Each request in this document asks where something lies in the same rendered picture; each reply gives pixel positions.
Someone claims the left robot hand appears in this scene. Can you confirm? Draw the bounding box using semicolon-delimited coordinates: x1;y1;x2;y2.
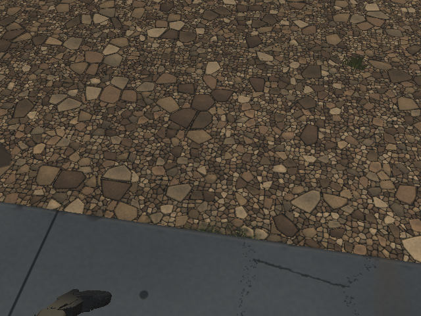
34;289;112;316

